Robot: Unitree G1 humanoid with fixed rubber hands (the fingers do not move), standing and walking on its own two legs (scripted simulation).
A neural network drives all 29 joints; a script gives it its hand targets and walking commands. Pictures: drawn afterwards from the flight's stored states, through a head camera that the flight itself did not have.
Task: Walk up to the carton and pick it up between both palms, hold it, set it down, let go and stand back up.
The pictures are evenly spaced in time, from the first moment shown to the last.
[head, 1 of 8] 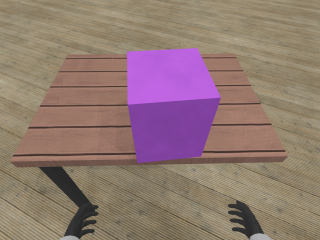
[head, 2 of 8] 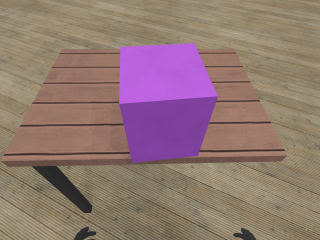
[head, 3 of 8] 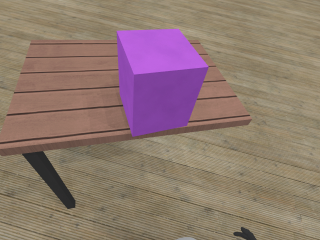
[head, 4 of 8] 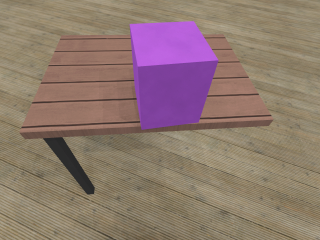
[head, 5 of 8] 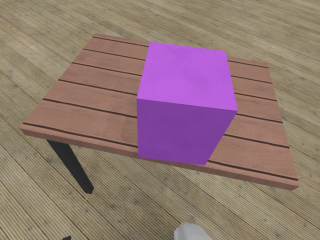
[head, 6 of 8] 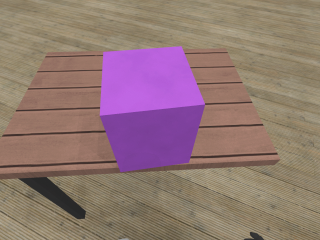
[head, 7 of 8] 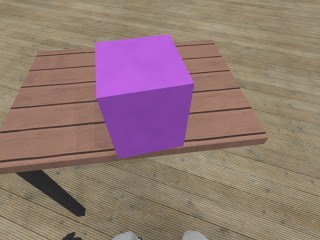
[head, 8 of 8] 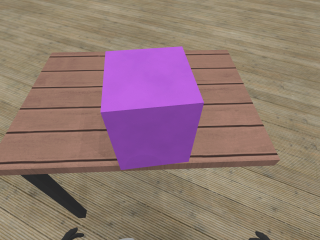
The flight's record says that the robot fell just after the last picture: no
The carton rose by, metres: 0.00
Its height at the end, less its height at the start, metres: +0.00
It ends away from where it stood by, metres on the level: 0.00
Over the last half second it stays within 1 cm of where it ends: yes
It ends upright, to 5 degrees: yes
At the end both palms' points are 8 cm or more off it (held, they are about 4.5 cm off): yes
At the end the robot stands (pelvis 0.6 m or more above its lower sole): yes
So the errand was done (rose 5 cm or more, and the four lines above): no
